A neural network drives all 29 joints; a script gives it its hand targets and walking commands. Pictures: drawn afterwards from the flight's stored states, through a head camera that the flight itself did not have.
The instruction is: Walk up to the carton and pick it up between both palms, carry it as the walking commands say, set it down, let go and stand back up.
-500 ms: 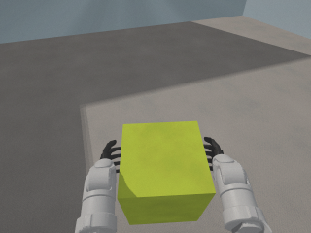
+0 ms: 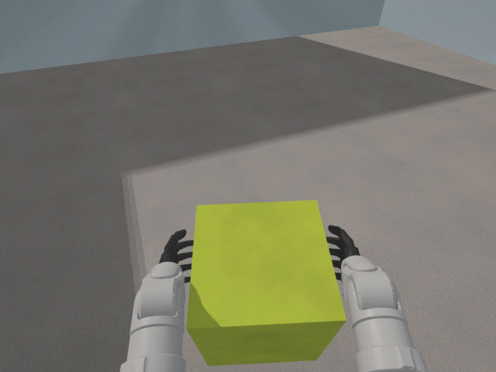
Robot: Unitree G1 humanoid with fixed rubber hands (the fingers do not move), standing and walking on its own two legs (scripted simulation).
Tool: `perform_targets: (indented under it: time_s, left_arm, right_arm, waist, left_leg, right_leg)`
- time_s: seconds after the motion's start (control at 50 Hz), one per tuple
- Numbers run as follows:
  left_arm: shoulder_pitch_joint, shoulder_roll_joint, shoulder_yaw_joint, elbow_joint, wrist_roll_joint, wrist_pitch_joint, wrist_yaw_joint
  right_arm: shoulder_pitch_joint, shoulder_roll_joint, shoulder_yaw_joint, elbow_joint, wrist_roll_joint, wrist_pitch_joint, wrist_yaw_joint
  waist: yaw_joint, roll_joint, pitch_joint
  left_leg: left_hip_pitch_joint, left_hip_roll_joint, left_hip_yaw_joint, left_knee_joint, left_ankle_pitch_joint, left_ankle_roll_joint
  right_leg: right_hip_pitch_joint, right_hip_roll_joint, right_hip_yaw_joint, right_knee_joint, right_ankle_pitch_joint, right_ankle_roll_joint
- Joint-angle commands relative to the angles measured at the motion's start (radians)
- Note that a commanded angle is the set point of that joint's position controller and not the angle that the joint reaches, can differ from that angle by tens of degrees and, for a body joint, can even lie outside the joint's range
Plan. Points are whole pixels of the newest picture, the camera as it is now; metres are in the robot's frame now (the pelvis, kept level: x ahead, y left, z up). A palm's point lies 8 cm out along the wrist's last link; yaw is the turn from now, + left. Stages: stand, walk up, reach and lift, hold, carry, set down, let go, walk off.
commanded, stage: reach and lift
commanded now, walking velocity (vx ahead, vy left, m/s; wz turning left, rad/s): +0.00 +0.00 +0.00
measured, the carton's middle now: (259, 287) +0.30 +0.00 -0.03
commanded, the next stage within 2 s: hold in 0.30 s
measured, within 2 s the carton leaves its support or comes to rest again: neither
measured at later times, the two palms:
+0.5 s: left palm (165, 278) +0.28 +0.15 +0.04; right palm (347, 272) +0.28 -0.15 +0.04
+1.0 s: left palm (164, 280) +0.28 +0.16 +0.03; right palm (345, 274) +0.28 -0.14 +0.04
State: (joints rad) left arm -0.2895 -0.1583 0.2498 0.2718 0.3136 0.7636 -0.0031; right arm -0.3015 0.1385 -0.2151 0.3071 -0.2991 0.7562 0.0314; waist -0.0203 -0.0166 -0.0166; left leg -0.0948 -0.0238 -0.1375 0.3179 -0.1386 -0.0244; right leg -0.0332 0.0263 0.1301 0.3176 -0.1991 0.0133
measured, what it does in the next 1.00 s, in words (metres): stands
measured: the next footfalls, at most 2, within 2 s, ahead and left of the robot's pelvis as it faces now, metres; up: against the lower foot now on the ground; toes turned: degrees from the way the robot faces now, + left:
left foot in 1.84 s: +0.12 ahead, +0.06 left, +0.00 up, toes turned +10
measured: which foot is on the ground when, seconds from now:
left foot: down 0.00-1.00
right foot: down 0.00-1.00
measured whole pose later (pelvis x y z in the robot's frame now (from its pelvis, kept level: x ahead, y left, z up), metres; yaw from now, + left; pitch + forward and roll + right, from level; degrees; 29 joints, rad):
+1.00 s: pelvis +0.00 +0.00 +0.00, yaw +0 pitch -6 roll +0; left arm -0.24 -0.15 0.22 0.23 0.31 0.77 -0.01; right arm -0.24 0.15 -0.18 0.26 -0.28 0.76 0.01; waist 0.00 -0.02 0.00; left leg -0.09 -0.03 -0.14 0.33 -0.15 -0.02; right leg -0.02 0.02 0.12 0.32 -0.20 0.01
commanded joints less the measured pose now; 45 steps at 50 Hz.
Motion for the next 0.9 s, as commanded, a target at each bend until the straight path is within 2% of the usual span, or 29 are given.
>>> perform_targets:
  time_s: [0.0, 0.02, 0.06, 0.08, 0.1, 0.14, 0.16, 0.18, 0.2, 0.22, 0.24, 0.28, 0.3, 0.32, 0.34, 0.36, 0.4, 0.44, 0.46, 0.5, 0.54, 0.62, 0.64, 0.66, 0.68, 0.74, 0.84, 0.86, 0.88]
  left_arm:
    - [-0.453, -0.977, -0.521, 0.018, -0.286, -0.037, -0.267]
    - [-0.490, -0.950, -0.544, -0.043, -0.316, -0.049, -0.269]
    - [-0.448, -1.013, -0.591, -0.071, -0.337, -0.052, -0.273]
    - [-0.480, -0.973, -0.576, -0.044, -0.316, -0.042, -0.275]
    - [-0.483, -0.966, -0.585, -0.088, -0.331, -0.058, -0.277]
    - [-0.466, -0.958, -0.578, -0.067, -0.319, -0.045, -0.271]
    - [-0.374, -0.926, -0.557, -0.039, -0.301, -0.037, -0.270]
    - [-0.446, -0.929, -0.580, -0.092, -0.320, -0.043, -0.271]
    - [-0.454, -0.962, -0.588, -0.081, -0.329, -0.053, -0.276]
    - [-0.438, -0.931, -0.589, -0.099, -0.326, -0.067, -0.275]
    - [-0.499, -0.935, -0.596, -0.119, -0.335, -0.066, -0.274]
    - [-0.495, -0.959, -0.620, -0.114, -0.335, -0.059, -0.283]
    - [-0.441, -0.987, -0.599, -0.053, -0.324, -0.048, -0.279]
    - [-0.482, -0.942, -0.599, -0.105, -0.325, -0.062, -0.273]
    - [-0.501, -0.947, -0.599, -0.109, -0.324, -0.056, -0.270]
    - [-0.504, -0.959, -0.598, -0.069, -0.330, -0.052, -0.275]
    - [-0.526, -0.979, -0.581, -0.034, -0.323, -0.049, -0.285]
    - [-0.533, -0.989, -0.571, -0.023, -0.324, -0.052, -0.289]
    - [-0.509, -0.968, -0.562, -0.028, -0.306, -0.050, -0.284]
    - [-0.536, -0.946, -0.539, 0.003, -0.299, -0.050, -0.283]
    - [-0.557, -0.980, -0.503, 0.045, -0.289, -0.051, -0.281]
    - [-0.522, -0.998, -0.549, 0.032, -0.312, -0.041, -0.288]
    - [-0.544, -0.988, -0.548, 0.014, -0.311, -0.044, -0.293]
    - [-0.538, -0.993, -0.574, -0.034, -0.321, -0.048, -0.282]
    - [-0.509, -0.989, -0.599, -0.074, -0.328, -0.054, -0.273]
    - [-0.434, -0.986, -0.562, -0.030, -0.287, -0.033, -0.270]
    - [-0.399, -1.016, -0.596, -0.064, -0.325, -0.044, -0.268]
    - [-0.416, -0.992, -0.625, -0.121, -0.328, -0.048, -0.258]
    - [-0.438, -0.973, -0.591, -0.068, -0.317, -0.034, -0.259]
  right_arm:
    - [-0.537, 0.883, 0.475, -0.085, 0.268, -0.061, 0.269]
    - [-0.459, 0.923, 0.498, -0.041, 0.274, -0.050, 0.267]
    - [-0.543, 0.939, 0.563, -0.183, 0.323, -0.075, 0.262]
    - [-0.476, 0.956, 0.522, -0.083, 0.300, -0.055, 0.255]
    - [-0.481, 0.961, 0.552, -0.107, 0.319, -0.059, 0.262]
    - [-0.458, 0.940, 0.533, -0.096, 0.311, -0.048, 0.250]
    - [-0.423, 0.925, 0.547, -0.121, 0.309, -0.052, 0.243]
    - [-0.397, 0.953, 0.544, -0.089, 0.314, -0.051, 0.251]
    - [-0.459, 0.958, 0.567, -0.127, 0.327, -0.063, 0.255]
    - [-0.427, 0.964, 0.570, -0.108, 0.312, -0.059, 0.246]
    - [-0.434, 0.982, 0.561, -0.073, 0.313, -0.052, 0.248]
    - [-0.496, 0.931, 0.561, -0.159, 0.326, -0.079, 0.254]
    - [-0.515, 0.943, 0.572, -0.166, 0.334, -0.075, 0.247]
    - [-0.480, 0.949, 0.566, -0.124, 0.324, -0.060, 0.249]
    - [-0.459, 0.964, 0.545, -0.100, 0.307, -0.060, 0.252]
    - [-0.457, 0.952, 0.531, -0.085, 0.293, -0.057, 0.255]
    - [-0.534, 0.941, 0.518, -0.099, 0.292, -0.068, 0.252]
    - [-0.555, 0.931, 0.508, -0.088, 0.293, -0.069, 0.261]
    - [-0.500, 0.941, 0.509, -0.068, 0.299, -0.063, 0.263]
    - [-0.544, 0.923, 0.479, -0.036, 0.286, -0.054, 0.271]
    - [-0.591, 0.930, 0.476, -0.003, 0.289, -0.053, 0.283]
    - [-0.522, 0.949, 0.493, -0.021, 0.303, -0.059, 0.272]
    - [-0.556, 0.936, 0.480, -0.038, 0.279, -0.062, 0.270]
    - [-0.540, 0.943, 0.503, -0.064, 0.303, -0.072, 0.269]
    - [-0.463, 0.958, 0.503, -0.052, 0.294, -0.061, 0.270]
    - [-0.482, 0.918, 0.510, -0.096, 0.305, -0.062, 0.267]
    - [-0.486, 0.915, 0.572, -0.181, 0.307, -0.059, 0.253]
    - [-0.457, 0.939, 0.586, -0.173, 0.334, -0.060, 0.253]
    - [-0.463, 0.915, 0.544, -0.132, 0.310, -0.050, 0.252]
  waist:
    - [-0.016, -0.002, -0.259]
    - [-0.008, -0.060, -0.233]
    - [0.012, 0.008, -0.336]
    - [0.012, 0.035, -0.279]
    - [0.003, -0.020, -0.271]
    - [0.012, 0.046, -0.251]
    - [0.017, -0.007, -0.234]
    - [0.005, 0.024, -0.271]
    - [0.012, 0.031, -0.265]
    - [0.003, -0.074, -0.267]
    - [0.015, -0.036, -0.225]
    - [0.009, 0.058, -0.309]
    - [0.004, 0.054, -0.248]
    - [0.012, -0.013, -0.234]
    - [0.006, 0.012, -0.308]
    - [-0.011, -0.023, -0.274]
    - [-0.001, 0.028, -0.243]
    - [-0.008, -0.004, -0.278]
    - [0.003, 0.069, -0.240]
    - [0.011, -0.016, -0.191]
    - [0.029, -0.006, -0.188]
    - [0.007, 0.020, -0.208]
    - [-0.003, -0.009, -0.252]
    - [0.006, 0.052, -0.308]
    - [-0.002, -0.025, -0.332]
    - [0.018, 0.101, -0.235]
    - [0.011, -0.011, -0.310]
    - [0.024, 0.018, -0.303]
    - [0.011, 0.004, -0.237]
  left_leg:
    - [0.154, -0.077, 0.073, -0.018, 0.109, -0.001]
    - [0.182, -0.071, 0.068, -0.012, 0.147, 0.006]
    - [0.195, -0.077, 0.073, 0.006, 0.231, 0.000]
    - [0.159, -0.088, 0.083, -0.004, 0.166, 0.001]
    - [0.162, -0.085, 0.074, -0.005, 0.191, 0.003]
    - [0.151, -0.089, 0.086, -0.008, 0.176, -0.003]
    - [0.155, -0.082, 0.072, -0.016, 0.224, 0.004]
    - [0.148, -0.084, 0.074, -0.003, 0.206, 0.007]
    - [0.169, -0.089, 0.080, -0.006, 0.187, 0.002]
    - [0.172, -0.084, 0.068, 0.006, 0.190, 0.013]
    - [0.155, -0.089, 0.078, -0.002, 0.129, 0.011]
    - [0.151, -0.083, 0.071, 0.004, 0.187, -0.008]
    - [0.156, -0.088, 0.074, 0.003, 0.147, -0.005]
    - [0.150, -0.079, 0.075, 0.007, 0.166, 0.003]
    - [0.157, -0.077, 0.070, 0.004, 0.156, -0.003]
    - [0.169, -0.080, 0.071, -0.005, 0.112, 0.003]
    - [0.138, -0.078, 0.086, 0.001, 0.018, 0.001]
    - [0.143, -0.066, 0.067, 0.003, 0.040, 0.000]
    - [0.116, -0.076, 0.077, -0.005, 0.068, -0.002]
    - [0.129, -0.071, 0.074, -0.014, 0.025, 0.005]
    - [0.120, -0.068, 0.076, -0.022, -0.039, 0.004]
    - [0.138, -0.069, 0.078, -0.004, 0.060, 0.007]
    - [0.137, -0.078, 0.086, -0.003, 0.083, 0.006]
    - [0.156, -0.067, 0.073, 0.006, 0.165, -0.006]
    - [0.205, -0.061, 0.059, 0.010, 0.246, -0.001]
    - [0.167, -0.081, 0.072, -0.002, 0.199, -0.009]
    - [0.224, -0.076, 0.057, 0.007, 0.280, 0.001]
    - [0.225, -0.074, 0.054, 0.017, 0.304, -0.002]
    - [0.173, -0.074, 0.063, -0.004, 0.187, 0.005]
  right_leg:
    - [-0.027, 0.065, -0.079, -0.056, 0.146, -0.001]
    - [-0.053, 0.065, -0.074, -0.059, 0.180, 0.002]
    - [-0.002, 0.075, -0.064, -0.032, 0.262, -0.001]
    - [-0.005, 0.063, -0.062, -0.046, 0.208, -0.002]
    - [-0.029, 0.063, -0.067, -0.047, 0.237, 0.011]
    - [0.008, 0.055, -0.063, -0.053, 0.229, 0.009]
    - [0.012, 0.059, -0.059, -0.048, 0.294, 0.016]
    - [0.019, 0.048, -0.047, -0.047, 0.296, 0.012]
    - [-0.004, 0.064, -0.064, -0.047, 0.244, 0.006]
    - [-0.010, 0.060, -0.070, -0.046, 0.250, 0.019]
    - [-0.045, 0.063, -0.074, -0.054, 0.161, 0.014]
    - [0.002, 0.066, -0.070, -0.036, 0.232, 0.000]
    - [-0.030, 0.059, -0.063, -0.048, 0.180, 0.004]
    - [-0.037, 0.067, -0.076, -0.043, 0.197, 0.009]
    - [0.003, 0.072, -0.071, -0.029, 0.199, 0.001]
    - [-0.036, 0.065, -0.077, -0.048, 0.146, 0.002]
    - [-0.048, 0.061, -0.073, -0.042, 0.045, -0.009]
    - [-0.036, 0.065, -0.073, -0.035, 0.058, -0.013]
    - [-0.028, 0.058, -0.067, -0.035, 0.103, -0.013]
    - [-0.073, 0.066, -0.082, -0.055, 0.014, -0.009]
    - [-0.083, 0.066, -0.084, -0.050, -0.030, -0.010]
    - [-0.059, 0.060, -0.066, -0.048, 0.076, -0.012]
    - [-0.037, 0.061, -0.077, -0.046, 0.105, -0.001]
    - [-0.007, 0.068, -0.067, -0.017, 0.192, -0.011]
    - [-0.007, 0.078, -0.068, -0.026, 0.226, -0.002]
    - [-0.004, 0.061, -0.061, -0.047, 0.201, -0.009]
    - [-0.008, 0.073, -0.074, -0.044, 0.250, -0.001]
    - [-0.016, 0.076, -0.067, -0.031, 0.272, -0.002]
    - [-0.019, 0.073, -0.078, -0.041, 0.182, -0.003]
